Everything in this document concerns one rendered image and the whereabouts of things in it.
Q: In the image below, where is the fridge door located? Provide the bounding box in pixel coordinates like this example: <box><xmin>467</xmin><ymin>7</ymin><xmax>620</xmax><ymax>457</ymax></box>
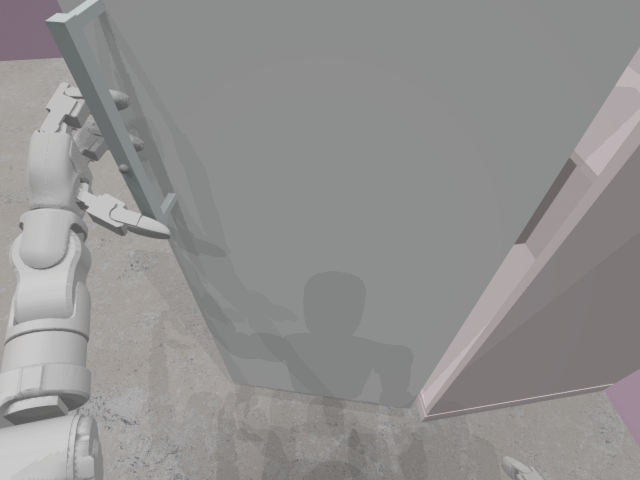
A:
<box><xmin>57</xmin><ymin>0</ymin><xmax>640</xmax><ymax>409</ymax></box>

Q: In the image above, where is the handle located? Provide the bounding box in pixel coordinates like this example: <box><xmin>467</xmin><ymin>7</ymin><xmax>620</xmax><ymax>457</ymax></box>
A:
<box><xmin>45</xmin><ymin>0</ymin><xmax>177</xmax><ymax>226</ymax></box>

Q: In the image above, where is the left robot forearm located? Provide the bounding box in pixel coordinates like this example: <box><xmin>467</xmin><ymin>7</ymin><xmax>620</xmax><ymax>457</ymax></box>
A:
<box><xmin>0</xmin><ymin>208</ymin><xmax>92</xmax><ymax>428</ymax></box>

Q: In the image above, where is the right robot hand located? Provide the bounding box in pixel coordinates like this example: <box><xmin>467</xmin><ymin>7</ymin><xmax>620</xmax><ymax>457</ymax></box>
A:
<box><xmin>501</xmin><ymin>456</ymin><xmax>543</xmax><ymax>480</ymax></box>

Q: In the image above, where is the left robot upper arm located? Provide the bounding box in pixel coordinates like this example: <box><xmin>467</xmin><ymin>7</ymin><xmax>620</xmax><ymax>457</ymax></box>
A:
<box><xmin>0</xmin><ymin>413</ymin><xmax>104</xmax><ymax>480</ymax></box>

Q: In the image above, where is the left robot hand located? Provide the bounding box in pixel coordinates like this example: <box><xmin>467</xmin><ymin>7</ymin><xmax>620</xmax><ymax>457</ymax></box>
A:
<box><xmin>26</xmin><ymin>82</ymin><xmax>171</xmax><ymax>239</ymax></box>

